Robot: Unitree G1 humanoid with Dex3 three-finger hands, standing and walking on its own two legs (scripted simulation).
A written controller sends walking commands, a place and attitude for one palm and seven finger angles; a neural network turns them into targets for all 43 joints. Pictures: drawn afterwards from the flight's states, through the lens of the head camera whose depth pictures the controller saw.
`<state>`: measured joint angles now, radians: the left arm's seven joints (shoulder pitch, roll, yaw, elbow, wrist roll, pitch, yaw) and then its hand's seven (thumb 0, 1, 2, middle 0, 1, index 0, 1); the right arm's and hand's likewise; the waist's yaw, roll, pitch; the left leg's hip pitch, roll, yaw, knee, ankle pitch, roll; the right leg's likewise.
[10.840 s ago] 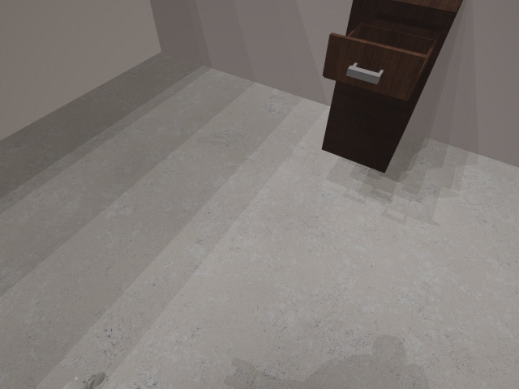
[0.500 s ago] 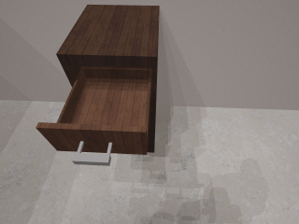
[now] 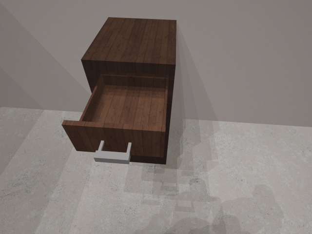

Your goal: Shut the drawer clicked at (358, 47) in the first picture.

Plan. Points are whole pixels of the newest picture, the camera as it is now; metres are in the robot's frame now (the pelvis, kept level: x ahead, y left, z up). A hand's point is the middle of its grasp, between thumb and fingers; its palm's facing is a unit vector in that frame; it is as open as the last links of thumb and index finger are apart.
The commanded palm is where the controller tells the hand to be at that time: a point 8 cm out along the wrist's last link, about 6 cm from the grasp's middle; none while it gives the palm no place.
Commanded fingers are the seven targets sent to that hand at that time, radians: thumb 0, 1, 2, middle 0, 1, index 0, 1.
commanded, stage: come to a stop and stand still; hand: left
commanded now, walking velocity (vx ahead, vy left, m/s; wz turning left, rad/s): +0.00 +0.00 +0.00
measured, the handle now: (114, 150) +0.38 +0.17 -0.08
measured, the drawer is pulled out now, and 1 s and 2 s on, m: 0.30 0.30 0.30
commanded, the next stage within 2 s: look again from close up in 0.02 s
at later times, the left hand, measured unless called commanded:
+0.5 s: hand out of the picture +0.01 +0.14 -0.17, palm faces +0.01 -0.99 -0.16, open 7.3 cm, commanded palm none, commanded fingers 0.00 0.90 0.90 -0.20 -0.30 -0.20 -0.30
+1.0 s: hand out of the picture +0.03 +0.13 -0.18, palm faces +0.04 -0.98 -0.17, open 7.4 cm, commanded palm none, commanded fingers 0.00 0.90 0.90 -0.20 -0.30 -0.20 -0.30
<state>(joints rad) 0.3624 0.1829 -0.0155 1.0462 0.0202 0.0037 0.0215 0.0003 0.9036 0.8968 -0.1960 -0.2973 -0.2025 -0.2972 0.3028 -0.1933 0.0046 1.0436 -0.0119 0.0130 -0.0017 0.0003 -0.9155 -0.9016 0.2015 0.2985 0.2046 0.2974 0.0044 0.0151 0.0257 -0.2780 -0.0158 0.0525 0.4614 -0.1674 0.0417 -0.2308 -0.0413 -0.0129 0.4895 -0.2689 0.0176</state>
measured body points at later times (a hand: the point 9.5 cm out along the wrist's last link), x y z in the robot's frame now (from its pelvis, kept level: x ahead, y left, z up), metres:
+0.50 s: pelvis +0.03 -0.02 +0.00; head +0.03 -0.02 +0.45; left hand +0.01 +0.19 -0.16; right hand +0.02 -0.22 -0.16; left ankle +0.05 +0.09 -0.74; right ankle +0.02 -0.14 -0.74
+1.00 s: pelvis +0.07 -0.03 -0.01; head +0.08 -0.04 +0.44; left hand +0.03 +0.18 -0.16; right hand +0.04 -0.25 -0.17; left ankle +0.05 +0.09 -0.74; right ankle +0.02 -0.14 -0.74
